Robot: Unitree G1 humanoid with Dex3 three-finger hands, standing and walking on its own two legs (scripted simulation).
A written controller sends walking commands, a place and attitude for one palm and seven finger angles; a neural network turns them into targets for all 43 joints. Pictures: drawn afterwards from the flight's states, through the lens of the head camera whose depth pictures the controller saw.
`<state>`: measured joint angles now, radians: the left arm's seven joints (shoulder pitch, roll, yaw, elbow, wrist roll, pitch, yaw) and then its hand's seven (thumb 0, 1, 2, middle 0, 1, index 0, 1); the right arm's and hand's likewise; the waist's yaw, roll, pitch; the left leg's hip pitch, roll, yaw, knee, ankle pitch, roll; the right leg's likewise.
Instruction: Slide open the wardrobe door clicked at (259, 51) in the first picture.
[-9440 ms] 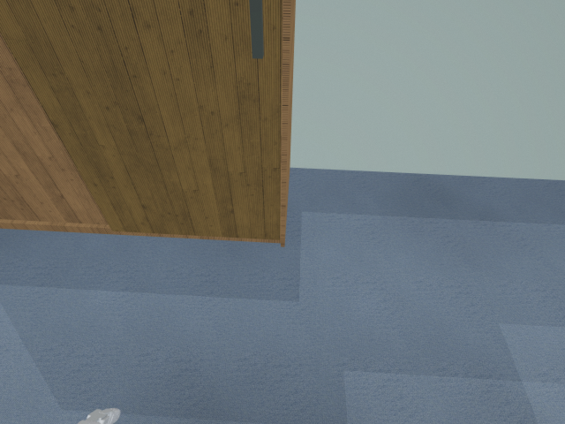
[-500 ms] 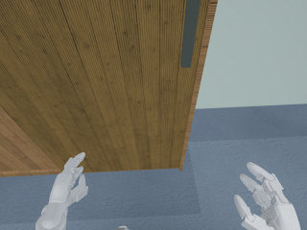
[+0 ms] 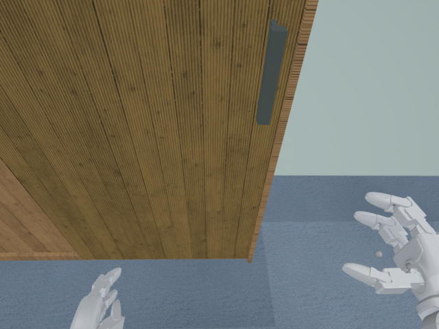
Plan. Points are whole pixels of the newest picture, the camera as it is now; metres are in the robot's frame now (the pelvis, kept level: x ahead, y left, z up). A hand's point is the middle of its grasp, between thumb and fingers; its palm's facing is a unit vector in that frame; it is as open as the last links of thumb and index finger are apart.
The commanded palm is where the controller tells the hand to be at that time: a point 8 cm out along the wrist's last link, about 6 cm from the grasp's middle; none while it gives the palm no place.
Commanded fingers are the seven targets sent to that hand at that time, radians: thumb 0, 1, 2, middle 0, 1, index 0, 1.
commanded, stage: raise the hand with hooked fingers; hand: right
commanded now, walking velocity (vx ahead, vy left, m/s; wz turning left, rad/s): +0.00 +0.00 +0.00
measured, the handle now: (267, 75) +0.54 -0.07 +0.22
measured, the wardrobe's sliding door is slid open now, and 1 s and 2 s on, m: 0.00 0.00 0.00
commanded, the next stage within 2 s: move the hooked fingers beside the handle in 1.12 s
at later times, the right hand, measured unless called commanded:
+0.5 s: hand (431, 187) +0.26 -0.26 +0.22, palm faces +0.07 +0.99 -0.10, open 13.9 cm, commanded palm +0.23 -0.30 +0.23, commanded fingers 0.00 0.50 -0.30 0.30 1.20 0.30 1.20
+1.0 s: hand (436, 170) +0.27 -0.26 +0.24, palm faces +0.07 +0.99 -0.09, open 14.0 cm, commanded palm +0.24 -0.30 +0.25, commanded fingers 0.00 0.50 -0.30 0.30 1.20 0.30 1.20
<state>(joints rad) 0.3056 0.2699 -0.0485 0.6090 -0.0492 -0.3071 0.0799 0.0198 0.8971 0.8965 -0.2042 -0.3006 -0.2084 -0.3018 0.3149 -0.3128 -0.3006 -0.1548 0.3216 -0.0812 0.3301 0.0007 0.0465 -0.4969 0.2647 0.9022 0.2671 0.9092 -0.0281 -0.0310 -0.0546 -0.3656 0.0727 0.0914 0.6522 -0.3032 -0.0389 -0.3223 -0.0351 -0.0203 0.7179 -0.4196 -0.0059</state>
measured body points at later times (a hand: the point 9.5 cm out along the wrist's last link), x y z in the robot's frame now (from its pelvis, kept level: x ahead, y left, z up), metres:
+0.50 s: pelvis +0.00 +0.02 +0.02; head -0.02 +0.03 +0.47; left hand +0.21 +0.22 -0.04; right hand +0.25 -0.31 +0.22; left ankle +0.02 +0.15 -0.72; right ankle -0.03 -0.11 -0.72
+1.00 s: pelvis +0.00 +0.02 +0.02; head -0.04 +0.04 +0.47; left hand +0.19 +0.25 -0.04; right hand +0.26 -0.31 +0.24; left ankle +0.02 +0.15 -0.72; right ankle -0.03 -0.11 -0.72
